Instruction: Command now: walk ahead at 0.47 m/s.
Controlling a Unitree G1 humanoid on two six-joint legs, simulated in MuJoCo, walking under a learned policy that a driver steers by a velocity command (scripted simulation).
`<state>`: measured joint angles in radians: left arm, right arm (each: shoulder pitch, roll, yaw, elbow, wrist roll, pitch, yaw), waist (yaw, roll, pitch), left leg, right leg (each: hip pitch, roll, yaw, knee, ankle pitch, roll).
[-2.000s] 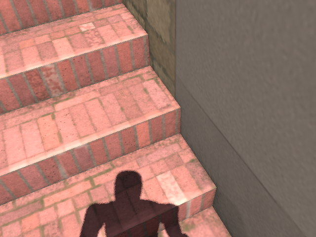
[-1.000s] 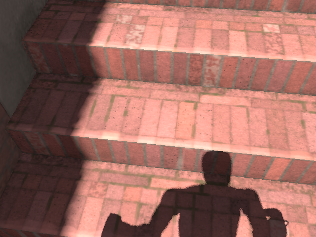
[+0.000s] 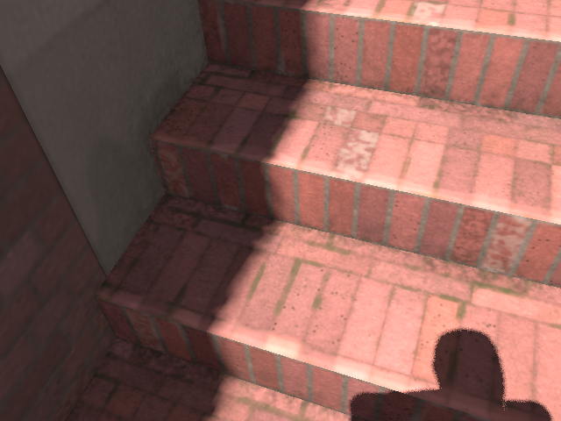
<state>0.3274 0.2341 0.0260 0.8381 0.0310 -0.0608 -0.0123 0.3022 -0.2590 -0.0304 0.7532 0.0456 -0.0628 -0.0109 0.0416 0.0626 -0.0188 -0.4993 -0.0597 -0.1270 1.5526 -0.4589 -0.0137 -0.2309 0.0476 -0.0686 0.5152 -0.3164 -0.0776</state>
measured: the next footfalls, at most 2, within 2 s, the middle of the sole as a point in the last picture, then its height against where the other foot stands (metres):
left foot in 0.32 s outside the picture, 0.17 m higher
right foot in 0.82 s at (391, 318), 0.17 m higher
